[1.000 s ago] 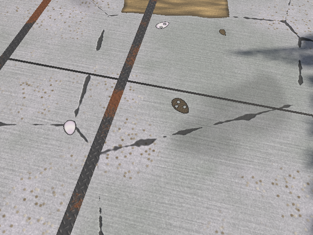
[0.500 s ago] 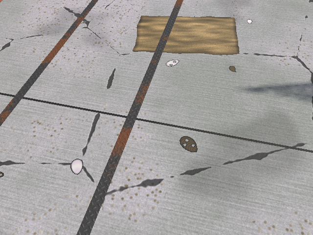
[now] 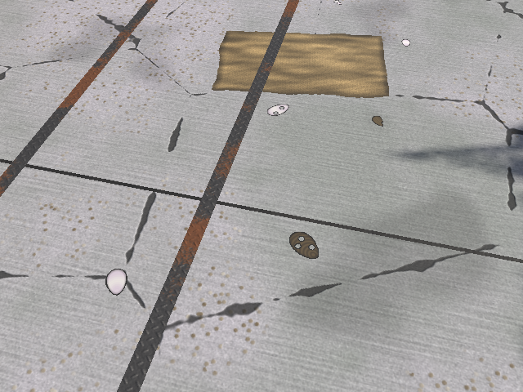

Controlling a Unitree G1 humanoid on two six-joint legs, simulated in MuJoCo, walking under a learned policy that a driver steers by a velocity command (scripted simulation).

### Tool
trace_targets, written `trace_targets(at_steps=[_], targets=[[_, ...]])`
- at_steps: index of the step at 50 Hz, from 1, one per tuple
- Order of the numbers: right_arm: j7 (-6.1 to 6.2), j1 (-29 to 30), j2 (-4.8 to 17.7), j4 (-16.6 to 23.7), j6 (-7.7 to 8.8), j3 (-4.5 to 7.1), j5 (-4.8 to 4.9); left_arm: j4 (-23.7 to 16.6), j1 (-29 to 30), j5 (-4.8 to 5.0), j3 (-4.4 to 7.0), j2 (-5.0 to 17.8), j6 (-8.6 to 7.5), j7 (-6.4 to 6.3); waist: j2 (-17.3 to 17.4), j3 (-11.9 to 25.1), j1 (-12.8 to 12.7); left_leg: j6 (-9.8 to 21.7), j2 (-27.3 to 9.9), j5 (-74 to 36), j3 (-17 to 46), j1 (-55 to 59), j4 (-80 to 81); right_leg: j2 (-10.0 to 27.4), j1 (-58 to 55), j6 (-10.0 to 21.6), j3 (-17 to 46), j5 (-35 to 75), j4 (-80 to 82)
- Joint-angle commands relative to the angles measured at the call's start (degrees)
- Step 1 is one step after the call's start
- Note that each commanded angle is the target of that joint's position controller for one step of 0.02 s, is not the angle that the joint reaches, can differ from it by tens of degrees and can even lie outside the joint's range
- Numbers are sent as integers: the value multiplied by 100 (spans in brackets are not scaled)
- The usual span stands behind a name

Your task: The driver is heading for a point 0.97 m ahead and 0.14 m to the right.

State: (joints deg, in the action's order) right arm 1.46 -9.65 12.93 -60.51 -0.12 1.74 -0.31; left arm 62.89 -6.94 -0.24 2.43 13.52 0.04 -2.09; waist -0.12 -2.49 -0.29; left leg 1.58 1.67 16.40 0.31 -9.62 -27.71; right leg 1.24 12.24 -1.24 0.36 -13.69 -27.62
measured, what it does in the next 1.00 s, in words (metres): stands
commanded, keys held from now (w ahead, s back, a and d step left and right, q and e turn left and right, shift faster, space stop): no key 1.00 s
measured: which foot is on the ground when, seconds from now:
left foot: down 0.00-1.00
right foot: down 0.00-1.00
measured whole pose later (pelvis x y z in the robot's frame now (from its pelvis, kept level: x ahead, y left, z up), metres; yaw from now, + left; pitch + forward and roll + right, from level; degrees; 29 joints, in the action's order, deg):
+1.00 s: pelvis +0.00 +0.00 +0.00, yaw -1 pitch -1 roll +0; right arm 1.9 -15.2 10.8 -62.6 0.5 0.5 0.0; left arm 64.4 -13.3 0.0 1.4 11.2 -0.1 -2.8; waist -0.3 -1.9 -0.1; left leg 1.4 1.4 16.2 -0.3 -10.2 -27.2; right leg 1.1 13.3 -1.1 0.8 -13.6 -27.6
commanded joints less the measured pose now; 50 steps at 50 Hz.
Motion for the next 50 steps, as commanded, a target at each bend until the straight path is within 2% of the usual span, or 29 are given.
trace_targets(at_steps=[1,26,50], targets=[[20,-61,626,128,53,89,-1,-141,-14,-2,86,623,-40,-26,17,171,-4,125,-349,-787,313,-296,603,143,-227,154,106,826,340],[34,-499,467,-96,83,-12,15,59,-600,12,-2,454,-46,-69,18,52,11,116,-308,-645,238,-381,688,91,-100,148,91,686,384],[58,-880,323,-113,96,-40,29,52,-914,29,-24,315,-35,-87,13,-14,16,94,-288,-756,182,-405,626,60,-60,168,91,735,344]])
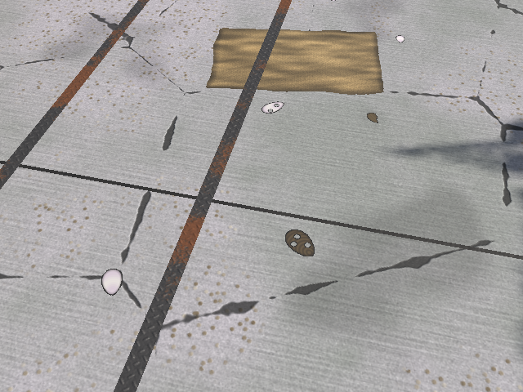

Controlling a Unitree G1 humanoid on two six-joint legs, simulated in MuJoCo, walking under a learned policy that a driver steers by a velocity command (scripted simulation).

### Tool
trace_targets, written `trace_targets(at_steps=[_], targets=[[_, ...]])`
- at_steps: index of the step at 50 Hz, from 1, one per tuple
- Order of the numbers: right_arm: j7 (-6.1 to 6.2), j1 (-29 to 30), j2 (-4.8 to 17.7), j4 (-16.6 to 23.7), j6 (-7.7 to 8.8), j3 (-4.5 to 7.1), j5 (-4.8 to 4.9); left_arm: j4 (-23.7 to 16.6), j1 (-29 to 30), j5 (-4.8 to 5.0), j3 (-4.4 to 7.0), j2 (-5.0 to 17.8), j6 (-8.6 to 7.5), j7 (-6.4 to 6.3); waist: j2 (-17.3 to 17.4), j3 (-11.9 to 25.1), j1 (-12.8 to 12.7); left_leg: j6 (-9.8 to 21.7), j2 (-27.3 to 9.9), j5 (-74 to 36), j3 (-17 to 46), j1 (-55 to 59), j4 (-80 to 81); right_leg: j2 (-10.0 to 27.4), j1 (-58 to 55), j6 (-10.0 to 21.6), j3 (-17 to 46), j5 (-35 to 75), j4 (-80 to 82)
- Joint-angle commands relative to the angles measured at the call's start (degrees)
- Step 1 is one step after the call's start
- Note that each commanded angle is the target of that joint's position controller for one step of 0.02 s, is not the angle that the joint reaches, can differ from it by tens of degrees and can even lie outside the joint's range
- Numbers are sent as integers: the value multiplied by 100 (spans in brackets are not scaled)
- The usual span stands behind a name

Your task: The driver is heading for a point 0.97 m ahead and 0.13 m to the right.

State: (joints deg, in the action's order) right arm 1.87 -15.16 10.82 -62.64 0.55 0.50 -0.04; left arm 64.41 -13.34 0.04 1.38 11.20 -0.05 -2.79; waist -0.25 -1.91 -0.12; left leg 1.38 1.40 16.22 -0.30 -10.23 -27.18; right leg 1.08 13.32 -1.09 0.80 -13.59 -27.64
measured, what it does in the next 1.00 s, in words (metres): walks ahead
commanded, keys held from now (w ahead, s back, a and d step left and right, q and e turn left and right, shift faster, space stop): no key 0.56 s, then w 0.44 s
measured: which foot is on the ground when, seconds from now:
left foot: down 0.00-0.86, up 0.88-1.00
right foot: down 0.00-1.00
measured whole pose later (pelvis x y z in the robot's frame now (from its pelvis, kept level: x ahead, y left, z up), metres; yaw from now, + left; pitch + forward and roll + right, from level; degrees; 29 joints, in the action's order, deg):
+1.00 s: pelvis +0.11 -0.06 +0.00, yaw +0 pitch +1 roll +1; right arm 0.4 -16.0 14.2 -57.0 5.6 3.2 2.0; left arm 62.4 -23.6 0.3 2.3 10.9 -6.5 0.7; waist 1.7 1.9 -1.6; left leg 4.5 -2.6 15.7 0.1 -28.7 -65.6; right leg -1.2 8.0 2.8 -2.9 -16.6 -23.2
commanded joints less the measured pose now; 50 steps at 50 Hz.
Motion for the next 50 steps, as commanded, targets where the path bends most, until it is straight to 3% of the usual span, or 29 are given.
trace_targets(at_steps=[1,28,29,30,32,33,34,35,36,37,39,41,42,43,44,45,46,47,48,49,50], targets=[[18,-342,530,101,30,85,2,-101,-284,2,82,542,-26,-17,27,-76,0,112,-261,-738,241,-345,571,75,-166,154,47,725,344],[38,-600,401,114,44,101,14,-121,-486,14,89,418,-28,-27,30,-152,1,91,-254,-709,211,-373,537,52,-138,168,49,700,323],[44,-715,351,52,37,92,12,-60,-598,10,72,342,-23,-27,64,-10,2,111,-215,-112,180,-316,595,-26,-198,174,-41,176,306],[60,-757,441,38,19,130,50,-46,-615,39,84,350,-16,-34,140,-97,23,201,-181,896,211,-391,635,-183,-58,212,-195,-666,126],[83,-826,717,115,31,229,127,-170,-440,72,115,407,-69,-36,412,-536,125,563,-562,2808,818,-659,960,-314,692,340,-332,-2008,-392],[73,-1035,863,111,88,282,161,-292,-248,81,93,302,-156,-6,699,-693,237,828,-1034,3311,1495,-535,1313,-313,1139,360,-408,-1843,-865],[59,-1137,1061,111,153,359,179,-392,-123,103,63,168,-262,47,1063,-774,279,1148,-1628,3515,2319,-384,1710,-252,1454,377,-482,-1342,-1522],[53,-1109,1101,150,214,392,161,-481,43,124,75,221,-355,102,1055,-925,307,1386,-2014,3311,2858,-427,1931,-14,1737,457,-258,-1210,-2029],[41,-1040,1037,212,276,384,104,-559,143,155,104,290,-429,149,940,-966,282,1457,-2150,2939,3009,-295,1974,143,2055,534,-89,-1477,-2417],[17,-904,999,283,332,379,109,-619,142,193,111,302,-491,188,888,-942,201,1395,-2159,2534,2909,-110,1901,294,2237,609,31,-1658,-2369],[-10,-587,957,416,349,375,213,-622,35,224,148,369,-597,239,719,-721,8,999,-1715,1660,2001,-115,1671,280,1542,667,-146,-1397,-1194],[-40,-414,1029,478,273,389,252,-208,-818,183,232,326,-609,259,571,-354,-363,754,-1089,1168,1083,-1034,1077,-292,-468,486,-768,-104,-175],[-44,-361,994,528,276,371,235,-10,-1357,153,295,377,-569,258,412,-204,-561,645,-858,736,801,-1441,528,-351,-1209,423,-690,42,-107],[-74,-147,692,639,328,282,188,106,-2106,128,399,682,-557,227,-534,5,-864,328,-385,169,166,-2092,-1227,531,-1935,692,657,-541,572],[-73,-180,241,856,454,182,137,79,-2717,124,502,1376,-588,248,-1943,335,-864,81,210,1248,-177,-3305,-3099,1929,-2639,1487,3300,-962,1573],[-84,-171,352,908,539,208,272,67,-2459,6,395,1161,-672,275,-1500,212,-637,201,-32,1487,456,-3812,-4269,2393,-2248,1918,4405,-2062,1934],[-126,78,538,998,603,232,343,-147,-1789,30,290,835,-735,293,-801,-349,-420,362,-414,920,591,-4267,-4674,2241,-1882,1735,3803,-2272,1891],[-153,140,621,975,642,257,298,-304,-1317,33,216,679,-751,335,-478,-482,-273,432,-632,284,514,-4234,-4582,1897,-1620,1477,2961,-1775,1899],[-148,141,693,928,658,308,211,-419,-1027,24,173,647,-734,374,-335,-487,-147,433,-774,-176,462,-4005,-4217,1616,-1389,1271,2300,-996,1950],[-165,158,791,914,645,365,160,-443,-1008,11,127,525,-701,384,-368,-476,-95,391,-864,-452,386,-3713,-3857,1374,-1248,1104,1714,-211,1985],[-196,146,748,881,612,379,151,-404,-1176,-5,93,431,-659,367,-440,-403,-99,332,-872,-624,263,-3500,-3639,1192,-1212,1022,1285,412,1991]])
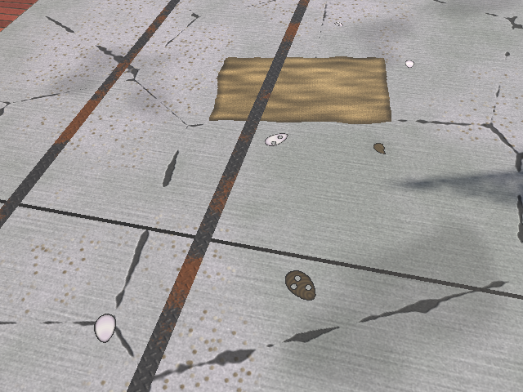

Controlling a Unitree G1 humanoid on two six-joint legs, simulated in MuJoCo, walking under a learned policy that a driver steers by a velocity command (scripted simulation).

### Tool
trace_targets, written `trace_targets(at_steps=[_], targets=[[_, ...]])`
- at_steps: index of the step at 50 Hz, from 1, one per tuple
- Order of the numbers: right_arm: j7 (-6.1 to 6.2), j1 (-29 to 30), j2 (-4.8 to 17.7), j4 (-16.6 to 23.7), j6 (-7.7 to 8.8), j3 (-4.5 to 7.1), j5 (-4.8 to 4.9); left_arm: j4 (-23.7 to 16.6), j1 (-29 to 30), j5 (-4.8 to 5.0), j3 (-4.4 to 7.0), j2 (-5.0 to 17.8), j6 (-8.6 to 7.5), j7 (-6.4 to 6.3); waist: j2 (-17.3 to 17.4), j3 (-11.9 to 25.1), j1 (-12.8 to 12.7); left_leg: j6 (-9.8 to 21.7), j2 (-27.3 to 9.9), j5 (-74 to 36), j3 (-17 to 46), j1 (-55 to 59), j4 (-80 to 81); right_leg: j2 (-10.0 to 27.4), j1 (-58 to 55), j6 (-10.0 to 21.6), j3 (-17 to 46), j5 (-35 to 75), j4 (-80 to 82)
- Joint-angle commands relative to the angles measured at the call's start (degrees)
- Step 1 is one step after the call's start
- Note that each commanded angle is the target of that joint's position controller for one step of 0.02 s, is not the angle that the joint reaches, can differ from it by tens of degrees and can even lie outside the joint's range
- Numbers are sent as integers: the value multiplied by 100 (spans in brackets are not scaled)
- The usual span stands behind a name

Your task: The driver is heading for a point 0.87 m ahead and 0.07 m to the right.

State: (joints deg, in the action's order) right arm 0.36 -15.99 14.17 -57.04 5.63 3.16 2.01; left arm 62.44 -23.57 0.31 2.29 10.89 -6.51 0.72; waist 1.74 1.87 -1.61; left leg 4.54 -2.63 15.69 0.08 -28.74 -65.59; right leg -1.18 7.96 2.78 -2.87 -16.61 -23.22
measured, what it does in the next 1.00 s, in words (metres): walks ahead: left foot, then right foot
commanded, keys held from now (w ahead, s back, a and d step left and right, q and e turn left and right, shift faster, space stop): w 1.00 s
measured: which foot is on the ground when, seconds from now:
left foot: up 0.00-0.32, down 0.34-0.88, up 0.90-1.00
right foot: down 0.00-0.36, up 0.38-0.84, down 0.86-1.00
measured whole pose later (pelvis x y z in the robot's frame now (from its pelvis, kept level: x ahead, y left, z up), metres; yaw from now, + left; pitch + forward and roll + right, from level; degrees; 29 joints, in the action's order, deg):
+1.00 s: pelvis +0.57 -0.03 -0.01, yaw +0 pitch +2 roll +1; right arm 0.1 -16.2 15.1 -56.6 5.6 2.9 1.6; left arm 51.1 -10.5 0.0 3.4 13.8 -6.1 1.9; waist 1.3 -1.4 0.3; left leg 3.3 -2.4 21.3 1.4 -22.8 -67.5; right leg -1.1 20.9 3.5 -3.9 -8.8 -27.7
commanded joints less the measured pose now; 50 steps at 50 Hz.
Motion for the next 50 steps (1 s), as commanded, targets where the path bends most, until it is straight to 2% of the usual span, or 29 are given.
trace_targets(at_steps=[1,3,6,11,13,14,15,16,17,18,19,20,21,22,23,25,28,33,38,41,42,43,44,45,46,47,48,49,50], targets=[[-69,279,296,322,65,101,-63,-162,-354,-45,-2,496,12,-16,-669,-731,31,-60,-445,-709,101,-1602,351,1335,-697,645,1398,1265,1536],[-85,709,155,495,7,63,-86,-159,-539,-62,14,656,46,-92,-583,-774,-19,-200,-421,-991,-17,-1730,886,1305,-697,721,1125,1920,1578],[-121,1649,22,851,16,-29,-73,-271,-541,-62,32,813,84,-177,-551,-922,-179,-294,-244,-1626,-185,-1396,2265,1193,-394,699,808,1990,1757],[-266,2440,129,1172,53,-78,-12,-194,-864,46,94,871,103,-208,-626,-1133,-255,-132,-58,-1903,-250,-1075,3310,1438,-859,702,623,2157,1747],[-325,2428,257,1244,97,-42,-15,-210,-780,45,140,938,142,-214,-670,-989,-87,39,41,-1645,-269,-830,3536,1555,-1292,613,526,3035,1383],[-332,2211,388,1218,113,17,-23,-246,-694,27,170,1019,165,-216,-784,-742,85,130,189,-1462,-353,-411,3544,1582,-1465,550,484,4048,1025],[-316,1762,571,1118,116,110,-23,-277,-615,2,202,1101,205,-217,-945,-355,349,237,394,-1270,-484,251,3477,1564,-1570,485,423,5183,433],[-279,789,817,833,103,251,-7,-323,-498,-26,191,1082,255,-209,-989,218,839,402,569,-1282,-587,1482,3525,1355,-1334,350,246,5821,-676],[-218,-296,1119,568,68,367,-50,-463,-361,-68,133,996,253,-184,-828,924,1288,705,-109,-1228,172,3341,3318,1147,-77,184,187,4751,-2225],[-201,-1073,1677,396,43,489,-204,-552,-1135,-49,-103,126,134,-80,741,2102,920,1778,-1828,-12,3189,5658,3756,40,2260,-208,225,1034,-4791],[-205,-1036,1206,333,18,337,-206,-448,-963,98,-75,303,-66,-33,937,2392,986,1801,-2056,378,4612,5642,4818,-204,2941,-96,1162,-1410,-5708],[-208,-377,895,396,39,244,-129,-715,-264,262,64,782,-161,-29,803,1241,846,1398,-1792,294,3625,4750,4926,188,3498,20,1058,-1173,-5947],[-215,241,652,541,62,161,-115,-860,199,275,85,900,-195,-77,244,622,641,1175,-1593,-290,2707,3642,5064,526,3364,68,874,-601,-5689],[-251,599,460,577,93,99,-166,-880,390,195,147,909,-159,-141,-115,241,415,1027,-1365,-829,2065,2704,5236,742,3054,62,755,-243,-5316],[-277,750,332,552,125,58,-227,-862,249,132,186,804,-67,-179,-12,84,163,916,-1133,-1016,1577,2073,5418,930,2619,68,781,-26,-5008],[-284,656,325,416,138,53,-223,-833,7,114,169,501,101,-207,202,-79,-25,955,-957,-1043,1156,1475,5729,1032,2279,40,713,38,-4630],[-159,356,613,274,153,103,-226,-1106,601,38,210,615,176,-229,162,-405,-16,1063,-948,-1218,848,1297,6014,1147,2797,-150,625,640,-3846],[-16,-160,793,196,77,129,-151,-1449,1791,24,160,546,102,-128,96,-532,325,785,-745,-1450,364,1712,6020,912,2906,-241,368,2164,-1803],[6,-705,895,-8,-25,173,-68,-1738,2584,100,109,610,67,36,125,-685,572,685,-1080,-1300,384,2631,5668,705,2948,-153,310,1959,-894],[30,-633,994,-19,-124,228,-65,-1780,2354,106,176,831,14,113,256,-526,312,526,-1292,-2039,451,3088,5148,540,2476,82,226,1301,-629],[32,-487,1002,19,-159,225,-70,-1660,1868,96,262,984,-2,110,282,-239,3,414,-1152,-3002,293,3076,4547,349,1766,198,53,1209,-513],[30,-450,843,59,-188,166,-103,-1351,878,81,418,1270,-5,78,165,369,-415,252,-813,-3553,30,2740,3360,239,441,370,-10,1252,-539],[28,-575,593,213,-182,52,-227,-1157,-184,14,547,1767,14,23,-647,1303,-677,17,-413,-2039,-310,1554,1376,1391,-1314,758,1350,1256,-608],[-36,-1284,-175,200,-43,-149,-162,-1020,-404,-11,587,2055,27,92,-2203,1905,-245,-262,659,1517,-17,-650,-385,2440,-2988,1612,4162,1,312],[-57,-885,518,163,86,-3,-24,-1103,-254,15,417,1442,2,107,-1442,1662,-417,-138,339,1657,700,-1285,-1049,2297,-2816,1373,4336,-503,638],[-72,-321,791,341,163,67,75,-1213,257,25,338,1200,-16,91,-1095,921,-354,-22,55,1112,594,-1594,-1090,2139,-2111,1118,3451,-123,659],[-29,-44,756,389,173,67,41,-1325,744,-8,285,1096,-14,93,-566,542,-174,-25,-250,563,449,-1353,-854,1945,-1291,1023,2771,622,774],[1,85,704,401,139,105,-52,-1351,1008,-54,252,964,-17,106,-433,250,-24,-49,-428,242,422,-1112,-510,1758,-637,996,2284,1120,934],[2,-15,617,386,60,122,-73,-1327,1086,-105,211,834,-30,118,-555,194,149,-51,-576,33,462,-756,-289,1598,-268,944,1949,1348,1095]])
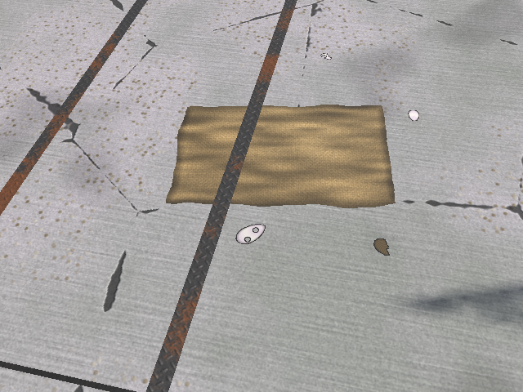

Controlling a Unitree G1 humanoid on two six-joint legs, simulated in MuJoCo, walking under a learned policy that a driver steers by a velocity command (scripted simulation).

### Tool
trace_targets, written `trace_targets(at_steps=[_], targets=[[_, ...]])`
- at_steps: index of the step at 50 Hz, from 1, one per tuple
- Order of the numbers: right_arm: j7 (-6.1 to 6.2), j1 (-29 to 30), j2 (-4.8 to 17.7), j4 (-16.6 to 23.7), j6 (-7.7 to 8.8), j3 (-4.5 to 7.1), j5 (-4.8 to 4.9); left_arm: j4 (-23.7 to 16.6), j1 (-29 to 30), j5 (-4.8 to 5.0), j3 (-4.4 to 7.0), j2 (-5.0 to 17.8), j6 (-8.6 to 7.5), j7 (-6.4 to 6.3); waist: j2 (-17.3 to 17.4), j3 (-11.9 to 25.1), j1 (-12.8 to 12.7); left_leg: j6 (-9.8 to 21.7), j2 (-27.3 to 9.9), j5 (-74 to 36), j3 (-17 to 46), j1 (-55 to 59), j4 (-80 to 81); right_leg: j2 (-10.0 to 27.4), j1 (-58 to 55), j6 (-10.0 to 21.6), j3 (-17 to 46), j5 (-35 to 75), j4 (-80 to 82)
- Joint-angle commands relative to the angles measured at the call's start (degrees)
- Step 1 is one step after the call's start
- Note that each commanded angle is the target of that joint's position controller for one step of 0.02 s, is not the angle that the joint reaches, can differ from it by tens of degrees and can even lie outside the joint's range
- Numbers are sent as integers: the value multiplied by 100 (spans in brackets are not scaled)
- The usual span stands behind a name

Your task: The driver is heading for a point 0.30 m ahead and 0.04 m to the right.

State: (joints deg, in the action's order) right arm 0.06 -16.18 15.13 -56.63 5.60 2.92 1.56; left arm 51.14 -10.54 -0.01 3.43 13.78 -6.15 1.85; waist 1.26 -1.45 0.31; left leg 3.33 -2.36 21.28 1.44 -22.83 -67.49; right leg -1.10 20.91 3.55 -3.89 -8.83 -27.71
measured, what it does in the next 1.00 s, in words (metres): walks ahead: left foot, then right foot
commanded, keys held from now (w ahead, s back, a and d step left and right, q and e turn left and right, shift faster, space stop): w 0.10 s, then no key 0.90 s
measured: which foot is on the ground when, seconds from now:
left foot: up 0.00-0.34, down 0.36-1.00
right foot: down 0.00-0.38, up 0.40-0.64, down 0.66-1.00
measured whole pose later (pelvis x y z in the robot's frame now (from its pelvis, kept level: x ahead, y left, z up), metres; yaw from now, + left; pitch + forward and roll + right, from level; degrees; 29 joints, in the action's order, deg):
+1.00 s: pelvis +0.28 +0.01 +0.00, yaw +0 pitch +0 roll +0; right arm 1.4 -8.9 12.3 -60.4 0.3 2.6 0.0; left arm 61.1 -15.3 -0.2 2.2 10.8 -1.5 -2.1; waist 0.0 -1.7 -0.1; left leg 0.6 -0.5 11.1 -2.1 -17.4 -28.8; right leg 1.5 10.7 -0.7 -1.1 -18.7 -29.7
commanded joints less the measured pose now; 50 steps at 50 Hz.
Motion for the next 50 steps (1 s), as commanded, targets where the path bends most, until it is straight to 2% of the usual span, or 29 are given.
trace_targets(at_steps=[1,3,5,6,9,12,14,16,17,18,19,20,21,22,23,24,26,28,31,32,33,34,35,36,37,38,39,41,50], targets=[[34,-88,406,314,-11,144,-24,-148,-250,-65,88,489,-75,11,-552,475,29,47,-628,-613,297,-1190,81,1487,-1395,888,1838,668,1698],[49,-23,291,334,-107,145,-42,-36,-443,-32,121,621,-100,-31,-501,299,86,-38,-667,-820,224,-1306,439,1445,-1248,962,1524,1010,1897],[56,383,310,474,-137,162,-96,46,-635,-29,158,755,-84,-101,-382,126,25,-151,-688,-1304,205,-1715,984,1453,-1342,987,1343,1232,2026],[58,575,313,540,-138,171,-123,72,-673,-37,148,756,-58,-135,-364,30,9,-217,-648,-1533,166,-1816,1315,1419,-1362,955,1187,1782,1994],[15,993,102,660,-99,100,-157,125,-701,-42,107,721,26,-211,-481,14,-44,-273,-376,-2357,-120,-1190,2595,1025,-1113,676,394,3133,1758],[-34,1433,77,746,-105,58,-135,292,-987,-17,101,784,86,-245,-554,84,-238,-258,-106,-2866,-263,-714,3284,1019,-1281,600,275,3129,1567],[-71,1549,158,790,-97,57,-139,381,-995,6,98,761,145,-263,-615,77,-247,-166,-52,-2693,-188,-710,3561,1164,-1643,594,381,3150,1307],[-109,1401,356,776,-47,106,-172,424,-863,34,127,809,204,-291,-675,192,-91,-6,0,-2322,-117,-516,3802,1308,-1968,515,558,3231,891],[-112,1061,465,663,-15,155,-203,415,-711,65,139,831,231,-307,-640,341,124,88,89,-2481,-169,-93,4120,1235,-2038,406,554,3306,512],[-89,618,684,482,16,238,-257,420,-787,49,132,796,243,-308,-419,617,263,195,118,-3499,-208,647,4444,917,-1998,214,447,3247,-106],[-57,173,1061,389,27,314,-347,371,-1084,-71,69,611,214,-301,125,1275,199,499,-622,-6010,423,2076,3909,524,-1243,-40,268,1879,-1147],[-25,-93,961,312,-57,253,-375,580,-1898,-85,-124,11,192,-255,1125,2087,13,1543,-1852,-7101,1683,3696,3691,13,137,-397,267,-1302,-2756],[-50,-182,509,268,-129,125,-236,640,-1776,18,-94,197,234,-232,1067,2407,154,1793,-2034,-6273,2237,3561,4044,-51,422,-547,710,-3234,-3517],[-71,175,503,323,-156,100,-161,514,-1339,125,9,570,302,-243,727,1898,142,1563,-1804,-4777,2027,2892,4343,162,697,-556,884,-3199,-3810],[-49,637,450,424,-177,71,-179,436,-935,148,38,613,400,-307,399,1352,65,1309,-1588,-3652,1756,2186,4596,332,842,-581,793,-2911,-3741],[-27,1032,386,496,-195,34,-218,411,-752,98,63,578,508,-374,275,932,-51,1136,-1433,-2792,1515,1419,4881,469,730,-618,752,-2654,-3397],[22,1426,430,538,-270,56,-307,438,-819,35,56,425,672,-479,601,663,-266,875,-1068,-1575,1128,420,5283,531,17,-646,625,-2171,-2497],[63,1419,418,504,-317,63,-336,546,-938,13,28,277,707,-519,696,724,-290,849,-906,-1246,847,117,5397,443,-533,-603,470,-1743,-1813],[110,1425,422,427,-377,58,-194,694,-1039,-41,28,242,729,-465,599,756,-403,649,-773,-3,646,-145,5431,313,-1285,-452,245,-466,-677],[117,1348,364,373,-398,41,-153,707,-989,-100,33,264,741,-439,537,642,-397,461,-673,598,594,-279,5445,284,-1442,-368,200,-327,-405],[115,1205,268,289,-410,10,-150,664,-900,-173,28,320,747,-426,392,429,-360,203,-554,1063,549,-373,5423,422,-1417,-253,348,-275,-79],[113,1113,269,252,-423,9,-176,577,-793,-185,30,482,741,-437,167,143,-240,-3,-396,1092,439,-369,5191,731,-1151,-101,674,-667,366],[139,947,253,259,-446,43,-157,639,-636,-100,100,779,710,-439,-550,-117,43,-150,-13,582,-1,173,5005,702,-201,-1,713,-1866,512],[169,995,286,223,-446,40,-203,631,-496,-72,59,564,634,-426,-685,-222,16,-197,21,25,-63,767,4676,650,328,-63,737,-2254,810],[179,936,262,206,-443,46,-202,659,-412,-92,26,447,565,-426,-804,-185,88,-153,29,-352,-92,1053,4501,669,455,-165,748,-2190,949],[193,859,221,147,-450,41,-207,666,-324,-88,33,459,508,-420,-811,-176,134,-101,14,-604,-101,1191,4410,639,454,-255,720,-1927,953],[195,800,271,96,-456,55,-217,666,-323,-74,26,414,455,-411,-696,-143,115,-57,13,-756,-112,1168,4360,617,318,-298,688,-1679,895],[173,785,213,29,-454,46,-203,749,-518,-40,17,384,402,-409,-463,-34,46,-2,-11,-1039,-98,1111,4332,566,-15,-306,618,-1174,716],[155,770,233,-195,-494,51,-144,889,-797,-13,-21,331,443,-409,-133,261,-62,-14,-40,-2241,-127,1322,4053,461,-565,-263,451,94,366]])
